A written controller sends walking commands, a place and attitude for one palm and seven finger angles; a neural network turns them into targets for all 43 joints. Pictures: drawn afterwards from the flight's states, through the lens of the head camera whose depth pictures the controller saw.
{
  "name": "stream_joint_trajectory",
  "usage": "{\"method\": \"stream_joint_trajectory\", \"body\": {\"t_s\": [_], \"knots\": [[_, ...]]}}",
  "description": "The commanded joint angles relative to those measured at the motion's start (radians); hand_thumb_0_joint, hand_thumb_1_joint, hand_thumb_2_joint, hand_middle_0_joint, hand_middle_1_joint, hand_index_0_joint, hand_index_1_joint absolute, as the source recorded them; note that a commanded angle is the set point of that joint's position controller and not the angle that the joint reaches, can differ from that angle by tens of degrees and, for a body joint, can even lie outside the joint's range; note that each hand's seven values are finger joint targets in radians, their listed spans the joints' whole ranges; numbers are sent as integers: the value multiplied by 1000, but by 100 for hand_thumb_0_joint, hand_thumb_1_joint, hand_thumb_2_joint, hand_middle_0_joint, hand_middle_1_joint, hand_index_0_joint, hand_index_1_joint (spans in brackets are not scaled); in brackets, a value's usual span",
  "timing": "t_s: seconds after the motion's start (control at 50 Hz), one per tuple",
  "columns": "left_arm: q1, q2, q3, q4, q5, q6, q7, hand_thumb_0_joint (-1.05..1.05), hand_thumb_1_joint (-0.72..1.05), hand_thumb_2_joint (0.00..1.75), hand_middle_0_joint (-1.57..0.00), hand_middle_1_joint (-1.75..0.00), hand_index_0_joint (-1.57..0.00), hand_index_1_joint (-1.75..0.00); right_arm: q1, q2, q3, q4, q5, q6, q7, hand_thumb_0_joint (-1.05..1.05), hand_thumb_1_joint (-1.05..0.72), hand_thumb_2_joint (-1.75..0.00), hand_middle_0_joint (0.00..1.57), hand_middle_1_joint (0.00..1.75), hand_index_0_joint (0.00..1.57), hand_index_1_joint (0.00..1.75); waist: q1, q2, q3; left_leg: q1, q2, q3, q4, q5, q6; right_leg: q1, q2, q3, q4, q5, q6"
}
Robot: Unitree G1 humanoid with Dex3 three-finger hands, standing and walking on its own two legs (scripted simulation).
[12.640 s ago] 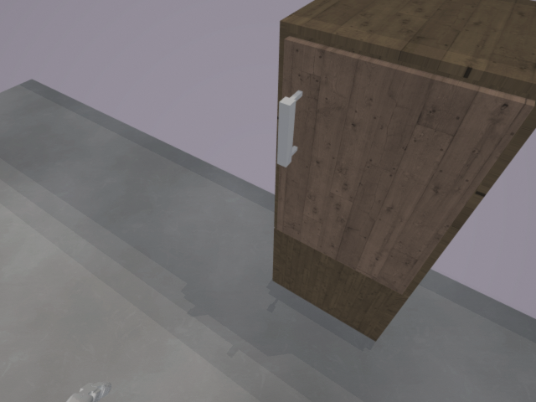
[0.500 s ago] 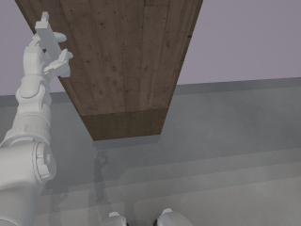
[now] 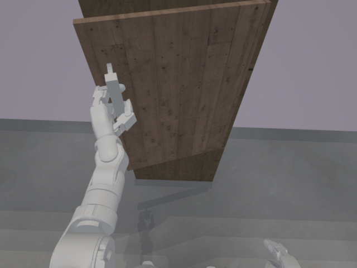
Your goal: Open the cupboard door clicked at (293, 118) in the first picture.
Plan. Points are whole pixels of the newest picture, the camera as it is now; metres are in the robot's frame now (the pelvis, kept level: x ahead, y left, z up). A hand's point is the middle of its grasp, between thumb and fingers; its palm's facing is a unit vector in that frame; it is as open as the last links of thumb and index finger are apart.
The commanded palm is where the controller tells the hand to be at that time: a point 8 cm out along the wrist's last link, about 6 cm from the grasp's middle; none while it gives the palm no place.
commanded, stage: pull the door open along its arc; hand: left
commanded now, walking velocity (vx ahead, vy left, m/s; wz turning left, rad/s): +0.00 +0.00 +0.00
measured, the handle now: (117, 97) +0.48 +0.16 +0.10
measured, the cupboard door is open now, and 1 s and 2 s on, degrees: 18 44 43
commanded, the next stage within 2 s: open thumb and fingers to let go in 0.82 s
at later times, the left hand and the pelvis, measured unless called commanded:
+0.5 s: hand (137, 124) +0.41 +0.10 +0.09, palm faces +0.41 -0.91 +0.01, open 5.9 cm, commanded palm +0.33 +0.13 +0.09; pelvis +0.00 -0.02 +0.01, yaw +0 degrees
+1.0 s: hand (172, 164) +0.30 +0.02 +0.10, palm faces +0.30 -0.95 -0.03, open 6.2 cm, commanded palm +0.26 +0.06 +0.09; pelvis +0.01 -0.04 +0.01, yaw +3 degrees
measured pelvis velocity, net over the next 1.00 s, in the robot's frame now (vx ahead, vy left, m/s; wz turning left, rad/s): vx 0.01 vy -0.04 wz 0.05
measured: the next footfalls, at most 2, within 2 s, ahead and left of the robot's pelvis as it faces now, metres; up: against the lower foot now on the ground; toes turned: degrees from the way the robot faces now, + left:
none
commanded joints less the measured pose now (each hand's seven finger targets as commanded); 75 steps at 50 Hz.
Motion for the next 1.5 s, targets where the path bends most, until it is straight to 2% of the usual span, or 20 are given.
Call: {"method": "stream_joint_trajectory", "body": {"t_s": [0.0, 0.08, 0.16, 0.2, 0.34, 0.52, 0.62, 0.7, 0.74, 0.76, 0.78, 0.82, 0.88, 0.9, 0.94, 0.98, 1.1, 1.3, 1.34, 1.48], "knots": [[-403, 85, -11, -174, 120, -41, 222, 0, 90, 90, -40, -135, -40, -135, 69, -110, -50, -59, -30, -23, 2, 0, -90, -90, 20, 30, 20, 30, -26, 0, -346, 207, -12, -52, -67, 268, -23, 69, 3, 25, -64, 275, 16], [-452, 68, -66, -170, 157, -34, 238, 0, 90, 90, -40, -135, -40, -135, 73, -108, -56, -56, -34, -15, -11, 0, -90, -90, 20, 30, 20, 30, -52, -60, -378, 206, -11, -48, -70, 242, -17, 110, 2, 40, -86, 286, 19], [-489, 84, -60, -183, 125, -47, 207, 0, 90, 90, -40, -135, -40, -135, 74, -105, -55, -47, -26, -17, -31, 0, -90, -90, 20, 30, 20, 30, -54, -60, -372, 206, -13, -42, -85, 228, -13, 153, 0, 56, -113, 303, 19], [-479, 79, -55, -153, 104, -50, 194, 0, 90, 90, -40, -135, -40, -135, 71, -101, -49, -39, -24, -22, -37, 0, -90, -90, 20, 30, 20, 30, -52, -53, -331, 185, -18, -36, -94, 196, -11, 161, -2, 62, -134, 284, 21], [-265, 64, -60, -201, 71, -78, 159, 0, 90, 90, -40, -135, -40, -135, 76, -103, -53, -48, -18, -38, -29, 0, -90, -90, 20, 30, 20, 30, -4, -58, -332, 199, -22, -19, -121, 236, -10, 240, -8, 71, -159, 342, 17], [130, -87, -214, -506, 53, -35, 159, 0, 90, 90, -40, -135, -40, -135, 19, -94, -61, -112, -6, -44, -3, 0, -90, -90, 20, 30, 20, 30, 44, -83, -287, 284, -15, 0, -164, 320, -11, 323, -19, 57, -179, 457, 20], [334, -151, -314, -728, 84, 17, 196, 0, 90, 90, -40, -135, -40, -135, -49, -76, -53, -163, -6, -34, 2, 0, -90, -90, 20, 30, 20, 30, 56, -96, -230, 319, -9, -4, -178, 340, -14, 342, -30, 51, -181, 479, 19], [467, -209, -408, -848, 145, 65, 234, 0, 90, 90, -40, -135, -40, -135, -92, -54, -45, -195, -11, -21, 4, 0, -90, -90, 20, 30, 20, 30, 51, -89, -184, 333, -7, -16, -169, 341, -17, 320, -33, 38, -173, 455, 12], [511, -229, -444, -868, 179, 92, 246, 0, 90, 90, -40, -135, -40, -135, -106, -44, -38, -203, -16, -14, 0, 0, -90, -90, 20, 30, 20, 30, 41, -119, -151, 331, -6, -26, -155, 327, -15, 303, -35, 38, -179, 446, 12], [522, -252, -466, -891, 187, 104, 253, 0, 90, 90, -40, -135, -40, -135, -125, -37, -34, -208, -16, -11, -1, 0, -90, -90, 20, 30, 20, 30, 43, -90, -157, 338, -9, -26, -151, 320, -16, 294, -35, 36, -175, 430, 9], [541, -278, -489, -908, 184, 118, 255, 0, 90, 90, -40, -135, -40, -135, -137, -30, -28, -212, -13, -8, 0, 0, -90, -90, 20, 30, 20, 30, 44, -67, -157, 347, -9, -29, -148, 320, -18, 289, -34, 30, -172, 427, 6], [602, -323, -516, -926, 150, 157, 252, 0, 90, 90, -40, -135, -40, -135, -172, -21, -18, -219, -6, 0, 4, 0, -90, -90, 20, 30, 20, 30, 53, -86, -157, 350, -14, -33, -144, 306, -23, 308, -40, 28, -180, 457, 13], [485, -295, -478, -902, 126, 198, 270, 0, 90, 90, -40, -135, -40, -135, -199, -22, -7, -200, -5, 23, -8, 0, -90, -90, 20, 30, 20, 30, 41, -101, -133, 335, -22, -40, -137, 270, -26, 290, -49, 39, -190, 457, 22], [386, -263, -446, -870, 125, 203, 283, 0, 90, 90, -40, -135, -40, -135, -210, -23, -2, -183, -6, 30, -16, 0, -90, -90, 20, 30, 20, 30, 27, -111, -105, 317, -25, -46, -130, 243, -26, 264, -54, 47, -198, 421, 26], [384, -266, -438, -842, 132, 213, 290, 0, 76, 84, -39, -134, -39, -134, -221, -18, 0, -178, -10, 36, -21, 0, -90, -90, 20, 30, 20, 30, 38, -95, -104, 314, -28, -50, -126, 233, -26, 258, -57, 57, -204, 401, 25], [392, -277, -446, -839, 140, 216, 286, 0, 62, 78, -38, -132, -38, -132, -218, -16, -1, -181, -13, 42, -23, 0, -90, -90, 20, 30, 20, 30, 41, -89, -154, 320, -31, -47, -120, 256, -26, 275, -62, 59, -186, 452, 27], [391, -274, -476, -852, 148, 190, 245, 0, 20, 60, -35, -127, -35, -127, -176, -20, -9, -190, -11, 48, -28, 0, -90, -90, 20, 30, 20, 30, 26, -134, -197, 311, -31, -55, -121, 272, -24, 320, -76, 77, -176, 553, 43], [342, -226, -449, -818, 147, 132, 236, 0, -50, 30, -30, -120, -30, -120, -170, -30, -16, -181, -8, 16, -44, 0, -90, -90, 20, 30, 20, 30, 28, -155, -171, 258, -38, -60, -120, 176, -21, 303, -102, 143, -240, 361, 50], [353, -217, -435, -807, 148, 125, 241, 0, -50, 30, -30, -120, -30, -120, -169, -31, -21, -180, -9, 9, -46, 0, -90, -90, 20, 30, 20, 30, 39, -151, -175, 257, -38, -58, -121, 173, -20, 306, -101, 147, -248, 337, 47], [276, -216, -417, -744, 153, 110, 266, 0, -50, 30, -24, -85, -24, -85, -177, -31, -18, -162, -12, -1, -49, 0, -90, -90, 20, 30, 20, 30, 34, -140, -132, 261, -39, -53, -131, 136, -17, 265, -100, 153, -284, 200, 39]]}}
